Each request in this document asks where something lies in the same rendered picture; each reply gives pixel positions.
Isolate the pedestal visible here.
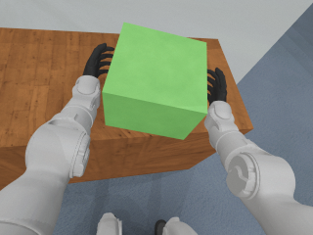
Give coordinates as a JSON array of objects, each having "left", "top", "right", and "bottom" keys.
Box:
[{"left": 0, "top": 27, "right": 253, "bottom": 191}]

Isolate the robot right forearm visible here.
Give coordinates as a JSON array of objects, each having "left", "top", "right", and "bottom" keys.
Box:
[{"left": 203, "top": 101, "right": 295, "bottom": 188}]

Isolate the carton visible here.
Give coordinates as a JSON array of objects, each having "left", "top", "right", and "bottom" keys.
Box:
[{"left": 102, "top": 22, "right": 207, "bottom": 140}]

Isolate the robot left thigh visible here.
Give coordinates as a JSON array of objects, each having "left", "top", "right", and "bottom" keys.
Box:
[{"left": 96, "top": 217, "right": 122, "bottom": 235}]

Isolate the robot thigh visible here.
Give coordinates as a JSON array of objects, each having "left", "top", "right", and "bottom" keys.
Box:
[
  {"left": 162, "top": 221, "right": 198, "bottom": 235},
  {"left": 96, "top": 217, "right": 122, "bottom": 235}
]

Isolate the right robot upper arm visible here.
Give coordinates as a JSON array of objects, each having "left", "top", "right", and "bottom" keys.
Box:
[{"left": 226, "top": 152, "right": 313, "bottom": 235}]

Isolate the right robot hand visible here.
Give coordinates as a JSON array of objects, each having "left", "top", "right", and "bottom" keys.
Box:
[{"left": 206, "top": 68, "right": 227, "bottom": 106}]

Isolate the robot left forearm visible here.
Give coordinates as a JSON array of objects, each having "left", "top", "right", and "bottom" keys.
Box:
[{"left": 24, "top": 75, "right": 101, "bottom": 167}]

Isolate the left robot upper arm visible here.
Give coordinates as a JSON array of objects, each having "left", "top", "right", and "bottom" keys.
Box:
[{"left": 0, "top": 123, "right": 91, "bottom": 235}]

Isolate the left robot hand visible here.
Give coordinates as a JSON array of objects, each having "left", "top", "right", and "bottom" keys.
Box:
[{"left": 83, "top": 43, "right": 114, "bottom": 78}]

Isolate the robot right thigh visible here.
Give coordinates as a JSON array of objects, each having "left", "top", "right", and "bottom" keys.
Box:
[{"left": 162, "top": 221, "right": 198, "bottom": 235}]

